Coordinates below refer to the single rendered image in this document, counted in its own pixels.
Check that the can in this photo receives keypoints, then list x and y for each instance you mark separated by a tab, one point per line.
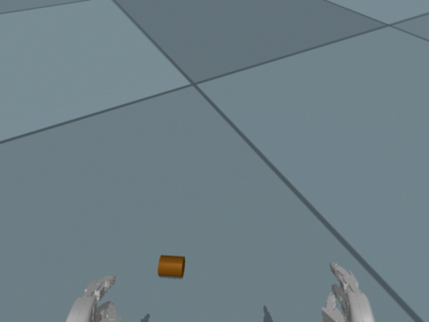
171	266

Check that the left robot hand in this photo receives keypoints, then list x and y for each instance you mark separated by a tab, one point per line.
85	308

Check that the right robot hand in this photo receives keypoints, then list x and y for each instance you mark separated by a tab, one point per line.
355	304

